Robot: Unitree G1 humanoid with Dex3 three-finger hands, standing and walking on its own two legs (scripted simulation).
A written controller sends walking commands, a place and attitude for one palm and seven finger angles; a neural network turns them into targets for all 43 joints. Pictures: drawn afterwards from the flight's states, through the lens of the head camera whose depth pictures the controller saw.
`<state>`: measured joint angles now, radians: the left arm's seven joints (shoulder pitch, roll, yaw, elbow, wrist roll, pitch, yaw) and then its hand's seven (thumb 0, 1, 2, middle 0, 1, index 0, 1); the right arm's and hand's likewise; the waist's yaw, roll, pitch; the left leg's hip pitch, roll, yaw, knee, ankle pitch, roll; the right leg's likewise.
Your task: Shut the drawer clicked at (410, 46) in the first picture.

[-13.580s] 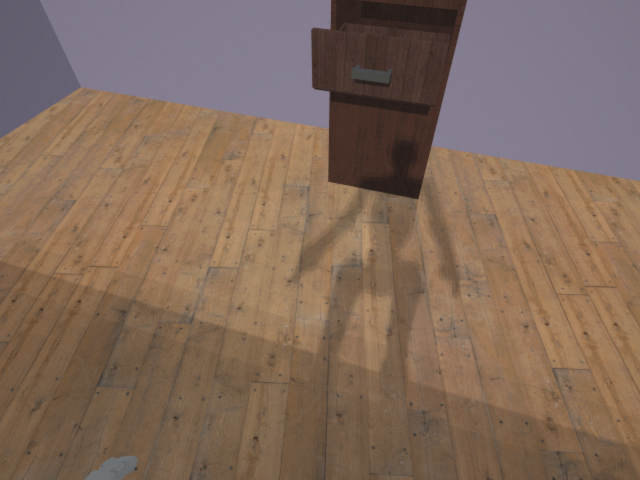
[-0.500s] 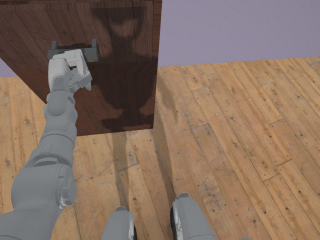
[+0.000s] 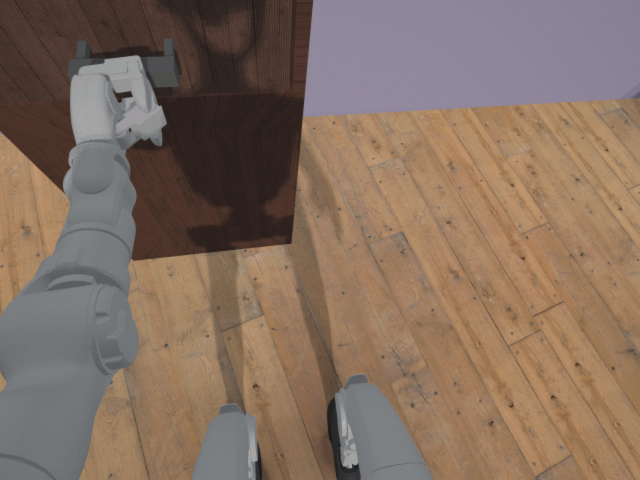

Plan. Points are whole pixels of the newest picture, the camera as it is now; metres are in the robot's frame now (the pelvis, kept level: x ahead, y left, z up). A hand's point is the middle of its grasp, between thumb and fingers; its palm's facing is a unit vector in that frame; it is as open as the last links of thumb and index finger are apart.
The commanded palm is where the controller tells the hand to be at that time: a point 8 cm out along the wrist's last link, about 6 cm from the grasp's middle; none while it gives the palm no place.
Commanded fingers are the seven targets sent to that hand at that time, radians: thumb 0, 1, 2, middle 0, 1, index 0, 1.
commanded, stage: pull the fist back off the drawer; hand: left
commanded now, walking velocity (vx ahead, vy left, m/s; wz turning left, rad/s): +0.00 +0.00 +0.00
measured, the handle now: (126, 60) +0.62 +0.17 +0.06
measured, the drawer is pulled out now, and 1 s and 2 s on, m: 0.00 0.00 0.00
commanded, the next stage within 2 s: draw the hand back to the body in 0.78 s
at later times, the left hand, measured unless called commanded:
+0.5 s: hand (153, 110) +0.54 +0.13 +0.06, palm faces +0.03 -1.00 -0.02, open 3.2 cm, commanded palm +0.51 +0.17 +0.06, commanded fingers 0.00 0.90 0.90 -1.40 -1.60 -1.40 -1.60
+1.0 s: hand (136, 131) +0.50 +0.15 +0.07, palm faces +0.02 -1.00 -0.03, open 3.3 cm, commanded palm +0.45 +0.19 +0.09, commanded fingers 0.00 0.90 0.90 -1.40 -1.60 -1.40 -1.60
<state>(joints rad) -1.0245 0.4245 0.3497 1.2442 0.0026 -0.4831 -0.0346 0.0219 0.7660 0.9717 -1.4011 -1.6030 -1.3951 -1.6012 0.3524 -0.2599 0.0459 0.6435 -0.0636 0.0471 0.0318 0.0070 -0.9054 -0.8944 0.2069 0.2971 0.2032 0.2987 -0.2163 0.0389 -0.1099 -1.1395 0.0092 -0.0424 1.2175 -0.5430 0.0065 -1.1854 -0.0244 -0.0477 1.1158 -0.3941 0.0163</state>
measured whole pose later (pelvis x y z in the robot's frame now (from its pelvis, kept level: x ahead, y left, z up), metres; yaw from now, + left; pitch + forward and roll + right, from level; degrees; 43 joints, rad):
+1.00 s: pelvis +0.04 +0.01 +0.02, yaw -2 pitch +24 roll -2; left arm -0.60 0.28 0.27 0.75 -0.11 -0.45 -0.07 0.02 0.90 0.90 -1.40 -1.60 -1.39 -1.60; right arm 0.31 -0.25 -0.01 0.57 -0.02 0.07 0.05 0.01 -0.91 -0.89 0.21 0.30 0.20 0.30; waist -0.12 0.04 -0.13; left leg -0.96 0.02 0.00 1.11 -0.57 0.01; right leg -1.03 -0.01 -0.01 1.03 -0.42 0.03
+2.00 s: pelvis +0.05 +0.00 +0.10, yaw +0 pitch -3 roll -1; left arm 0.45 0.32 0.24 -0.40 -0.06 -0.07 0.10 0.02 0.89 0.90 -1.40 -1.60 -1.40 -1.60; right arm 0.21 -0.22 0.04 0.60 0.00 -0.10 -0.07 0.02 -0.90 -0.89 0.21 0.30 0.20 0.30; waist 0.06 0.07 0.00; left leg -0.08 0.01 0.00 0.47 -0.33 0.01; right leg -0.17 -0.02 -0.01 0.46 -0.23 0.02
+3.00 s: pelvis -0.02 +0.02 +0.10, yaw -2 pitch -1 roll +0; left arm 0.58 0.35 0.38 -0.50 -0.01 -0.22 0.13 0.01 0.88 0.89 -1.41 -1.60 -1.40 -1.60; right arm 0.18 -0.22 -0.01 0.55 0.00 -0.05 -0.07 0.02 -0.90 -0.89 0.21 0.30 0.20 0.30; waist 0.02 0.03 0.02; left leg -0.28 -0.03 0.04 0.56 -0.26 0.05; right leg -0.35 -0.05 0.03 0.50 -0.12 0.05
